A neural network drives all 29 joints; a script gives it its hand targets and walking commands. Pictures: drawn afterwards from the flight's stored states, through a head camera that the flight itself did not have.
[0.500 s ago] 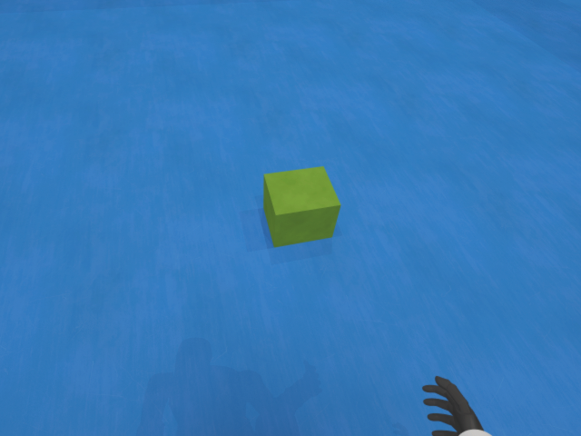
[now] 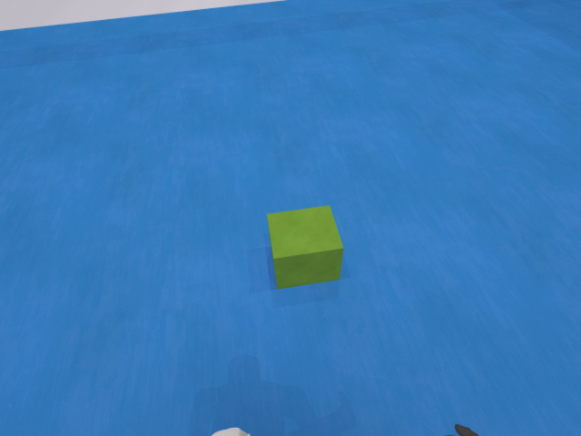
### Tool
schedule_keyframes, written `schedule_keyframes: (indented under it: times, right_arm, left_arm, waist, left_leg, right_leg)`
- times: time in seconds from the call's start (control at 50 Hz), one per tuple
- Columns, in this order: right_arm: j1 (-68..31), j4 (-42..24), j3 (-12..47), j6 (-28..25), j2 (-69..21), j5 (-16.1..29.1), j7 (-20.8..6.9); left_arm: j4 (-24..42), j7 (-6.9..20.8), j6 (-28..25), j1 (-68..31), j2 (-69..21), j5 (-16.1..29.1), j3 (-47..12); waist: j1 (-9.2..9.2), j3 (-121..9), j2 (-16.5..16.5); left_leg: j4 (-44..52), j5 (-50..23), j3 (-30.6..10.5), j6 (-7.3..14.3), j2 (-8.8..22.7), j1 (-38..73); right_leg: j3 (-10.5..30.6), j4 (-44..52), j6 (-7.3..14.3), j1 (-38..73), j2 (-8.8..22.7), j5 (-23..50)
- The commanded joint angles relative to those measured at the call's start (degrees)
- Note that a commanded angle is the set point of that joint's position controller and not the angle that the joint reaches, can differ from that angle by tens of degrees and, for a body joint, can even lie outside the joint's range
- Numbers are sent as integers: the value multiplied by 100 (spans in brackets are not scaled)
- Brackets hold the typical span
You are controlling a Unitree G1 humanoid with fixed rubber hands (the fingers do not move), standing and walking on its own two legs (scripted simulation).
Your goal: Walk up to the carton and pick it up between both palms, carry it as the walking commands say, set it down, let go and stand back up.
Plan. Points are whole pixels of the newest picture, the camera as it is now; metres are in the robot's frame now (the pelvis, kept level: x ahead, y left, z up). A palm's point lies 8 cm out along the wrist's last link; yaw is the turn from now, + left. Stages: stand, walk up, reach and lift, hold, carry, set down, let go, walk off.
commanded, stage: walk up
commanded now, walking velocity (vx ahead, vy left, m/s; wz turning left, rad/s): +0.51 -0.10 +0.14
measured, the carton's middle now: (303, 247) +0.92 -0.01 -0.68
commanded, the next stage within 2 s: none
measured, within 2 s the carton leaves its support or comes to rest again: neither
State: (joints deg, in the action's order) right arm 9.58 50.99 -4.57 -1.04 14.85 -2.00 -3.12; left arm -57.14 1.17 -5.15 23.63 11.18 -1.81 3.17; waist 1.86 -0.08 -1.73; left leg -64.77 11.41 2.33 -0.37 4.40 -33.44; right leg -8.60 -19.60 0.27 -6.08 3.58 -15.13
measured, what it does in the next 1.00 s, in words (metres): walks ahead: left foot, then right foot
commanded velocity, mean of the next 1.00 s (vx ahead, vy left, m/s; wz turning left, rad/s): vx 0.30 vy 0.00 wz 0.05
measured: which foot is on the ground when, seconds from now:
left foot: up 0.00-0.24, down 0.26-0.70, up 0.72-1.00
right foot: down 0.00-0.28, up 0.30-0.68, down 0.70-1.00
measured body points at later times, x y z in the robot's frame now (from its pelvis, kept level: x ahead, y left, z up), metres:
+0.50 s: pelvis +0.23 -0.01 +0.00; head +0.27 +0.01 +0.45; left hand +0.29 +0.24 -0.15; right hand +0.25 -0.27 -0.14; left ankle +0.23 +0.08 -0.75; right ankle +0.27 -0.17 -0.67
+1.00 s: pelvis +0.37 -0.08 +0.00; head +0.39 -0.13 +0.45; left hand +0.36 +0.18 -0.11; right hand +0.42 -0.32 -0.18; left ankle +0.38 +0.12 -0.68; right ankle +0.40 -0.17 -0.75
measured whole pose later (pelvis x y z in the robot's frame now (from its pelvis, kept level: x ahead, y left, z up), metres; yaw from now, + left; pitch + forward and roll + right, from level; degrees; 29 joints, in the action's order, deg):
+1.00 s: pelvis +0.37 -0.08 +0.00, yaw +2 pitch -1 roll +5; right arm 12.4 58.5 -3.2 3.0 13.5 0.2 0.2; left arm -55.6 -1.3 -2.8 20.6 9.6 -0.7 2.5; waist 1.2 3.1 -2.3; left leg -51.0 16.2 -0.6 -3.2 2.1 -25.2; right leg -6.3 -23.5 1.8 -13.3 6.2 -9.7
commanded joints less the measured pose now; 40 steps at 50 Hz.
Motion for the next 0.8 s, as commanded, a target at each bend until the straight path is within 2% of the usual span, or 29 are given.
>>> schedule_keyframes:
  times: [0.0,0.08,0.14,0.18,0.2,0.22,0.24,0.26,0.28,0.3,0.32,0.34,0.36,0.4,0.42,0.46,0.5,0.52,0.54,0.58,0.6,0.64,0.66,0.68,0.7,0.72,0.74,0.76,0.78]
  right_arm:
    - [-463,-314,16,26,60,13,-45]
    - [-1430,-653,114,2,-73,50,-42]
    - [-1671,-704,146,-30,-97,-2,-3]
    - [-1425,-613,140,-61,-85,-37,65]
    - [-1001,-464,116,-98,-15,-42,120]
    - [-268,-207,84,-153,68,-55,185]
    - [594,63,3,-221,314,-108,259]
    - [1405,195,-122,-264,887,-131,330]
    - [1824,352,-203,-190,1381,-12,348]
    - [1383,262,-197,-155,1177,35,350]
    - [837,140,-102,-196,781,19,327]
    - [554,114,-25,-243,441,3,324]
    - [455,118,42,-309,169,27,326]
    - [592,223,69,-436,110,53,314]
    - [721,285,56,-481,218,55,319]
    - [911,386,37,-494,325,20,327]
    - [1038,460,33,-451,316,5,322]
    - [1089,538,31,-406,266,18,322]
    - [1186,657,0,-310,255,54,354]
    - [1237,743,-8,-214,356,70,366]
    - [1200,761,-18,-184,432,72,378]
    - [1196,795,-35,-131,530,95,415]
    - [1286,820,10,-119,419,90,418]
    - [1581,792,40,-100,277,47,416]
    - [1891,570,58,-18,-6,55,409]
    - [1858,705,-38,106,102,11,409]
    - [1669,704,-19,159,103,-6,341]
    - [1545,705,-13,175,121,-14,278]
    - [1539,753,2,200,55,3,240]
  left_arm:
    - [-26,-56,-173,430,613,12,88]
    - [-98,-95,-169,577,622,-2,66]
    - [-202,-149,-75,753,748,-3,62]
    - [-252,-194,-5,736,801,10,43]
    - [-270,-215,27,739,844,48,38]
    - [-267,-231,59,679,895,131,39]
    - [-188,-238,59,606,818,207,1]
    - [63,-203,36,669,555,220,-79]
    - [118,-196,76,919,525,267,-10]
    - [100,-217,118,431,633,169,73]
    - [144,-199,102,128,509,133,47]
    - [98,-188,119,90,400,106,62]
    - [99,-150,190,129,322,85,82]
    - [97,-47,323,164,171,26,73]
    - [149,-16,375,26,215,3,105]
    - [314,36,450,-457,210,-4,116]
    - [472,86,490,-964,115,15,80]
    - [537,93,485,-1193,86,32,62]
    - [618,88,461,-1342,147,26,62]
    - [661,26,433,-1463,284,36,92]
    - [677,3,401,-1409,365,40,112]
    - [547,-43,292,-888,511,77,151]
    - [404,-93,225,-479,669,95,206]
    - [390,-194,189,102,1234,73,396]
    - [430,-317,277,676,2049,171,524]
    - [373,-345,382,262,1778,251,474]
    - [492,-341,399,-226,1371,188,360]
    - [555,-309,402,-595,1125,159,321]
    - [571,-285,365,-746,918,163,303]
  waist:
    - [-27,576,1016]
    - [143,735,1016]
    - [204,660,1074]
    - [41,485,1074]
    - [-134,230,1008]
    - [-436,-168,833]
    - [-769,-715,657]
    - [-939,-1488,-494]
    - [-861,-1934,-1274]
    - [-655,-1328,-424]
    - [-500,-532,-178]
    - [-320,-91,-38]
    - [-153,99,-90]
    - [-9,46,-365]
    - [-7,21,-474]
    - [-92,142,-670]
    - [-237,268,-877]
    - [-293,301,-1041]
    - [-315,278,-1250]
    - [-362,430,-988]
    - [-305,466,-803]
    - [-72,341,-343]
    - [53,158,-26]
    - [298,-119,890]
    - [411,-728,2087]
    - [167,-548,1509]
    - [10,-85,1187]
    - [-115,147,976]
    - [-213,221,1053]
  left_leg:
    - [322,-446,-45,-69,94,-1021]
    - [2030,-720,246,-47,-87,-521]
    - [2664,-407,487,92,-237,-2]
    - [3010,-37,594,209,-397,669]
    - [3169,10,664,251,-493,1260]
    - [3550,-278,788,307,-557,2238]
    - [3653,-641,412,463,-199,3776]
    - [3694,-1438,-1701,837,1552,5270]
    - [4550,-2320,-3843,1602,2582,5477]
    - [4659,-2179,-3187,1570,2361,4760]
    - [4724,-2102,-2457,1484,2025,3941]
    - [4877,-2480,-1901,1292,1717,3292]
    - [5017,-2757,-1377,1089,1490,2811]
    - [4988,-3428,-600,827,1178,2458]
    - [4971,-3707,-366,757,1118,2488]
    - [4989,-3725,-64,621,1001,2510]
    - [5075,-3260,129,504,876,2448]
    - [5151,-2730,188,501,766,2390]
    - [5192,-1884,233,606,548,2329]
    - [5215,-1006,-142,704,616,2139]
    - [5128,-707,-302,693,703,2070]
    - [4537,-142,-333,523,653,1886]
    - [3937,289,-150,394,429,1709]
    - [2365,1290,288,210,-27,1056]
    - [761,2813,97,-108,-517,220]
    - [137,2459,-575,-182,-184,268]
    - [-27,1967,-536,-160,-20,325]
    - [-6,1470,-508,-149,107,389]
    - [39,1145,-464,-167,163,455]
  right_leg:
    - [991,1054,468,534,1250,1103]
    - [566,1039,609,528,1130,2123]
    - [447,813,686,775,1156,3149]
    - [289,240,598,804,1109,4560]
    - [230,-336,526,749,1084,5312]
    - [85,-1179,421,458,949,5466]
    - [55,-2272,217,-523,733,4466]
    - [137,-4159,11,-1863,303,840]
    - [785,-5506,-44,-2668,-374,-1573]
    - [1120,-5717,-25,-2970,62,-1210]
    - [959,-5626,-55,-3089,302,-687]
    - [875,-5361,-103,-2894,435,-415]
    - [831,-5014,-179,-2630,504,-281]
    - [648,-4559,-312,-2145,390,6]
    - [572,-4285,-360,-2112,341,181]
    - [472,-3504,-395,-2126,314,546]
    - [355,-2698,-379,-1944,222,768]
    - [270,-2396,-375,-1822,176,873]
    - [192,-2228,-365,-1651,180,864]
    - [136,-2051,-361,-1439,120,741]
    - [193,-1893,-351,-1296,136,649]
    - [170,-1217,-311,-510,81,696]
    - [134,-973,-312,57,114,632]
    - [1392,-453,-334,719,1324,772]
    - [4072,572,368,1023,3222,1162]
    - [4254,875,521,339,2953,532]
    - [3479,828,497,-303,2472,-291]
    - [2796,802,401,-631,2081,-516]
    - [2262,833,291,-760,1796,-211]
